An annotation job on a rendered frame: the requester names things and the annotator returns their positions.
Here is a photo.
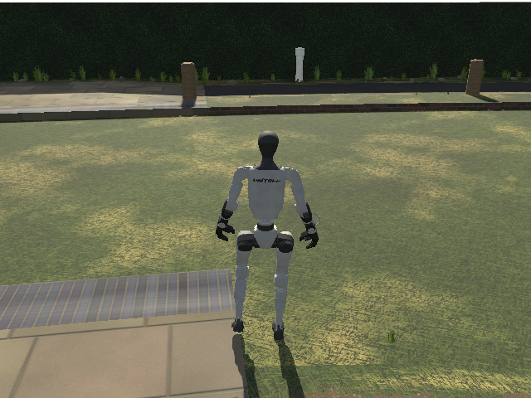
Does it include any robot left hand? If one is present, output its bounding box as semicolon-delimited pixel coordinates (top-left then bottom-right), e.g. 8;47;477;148
216;225;235;241

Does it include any right robot forearm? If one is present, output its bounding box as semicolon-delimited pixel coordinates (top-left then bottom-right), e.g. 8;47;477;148
300;201;317;234

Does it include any robot right upper arm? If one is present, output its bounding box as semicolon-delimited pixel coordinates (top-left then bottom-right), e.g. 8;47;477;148
285;167;308;214

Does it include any robot left upper arm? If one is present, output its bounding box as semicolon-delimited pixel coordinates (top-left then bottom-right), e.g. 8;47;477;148
225;166;250;211

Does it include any left robot forearm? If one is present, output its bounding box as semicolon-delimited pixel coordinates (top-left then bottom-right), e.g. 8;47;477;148
217;198;233;228

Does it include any robot right hand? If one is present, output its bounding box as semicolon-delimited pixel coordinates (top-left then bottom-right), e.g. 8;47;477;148
300;230;319;249

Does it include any robot torso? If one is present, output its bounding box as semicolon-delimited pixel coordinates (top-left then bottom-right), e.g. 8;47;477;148
247;163;286;249

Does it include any robot head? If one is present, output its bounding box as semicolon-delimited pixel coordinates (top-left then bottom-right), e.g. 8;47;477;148
253;130;281;170

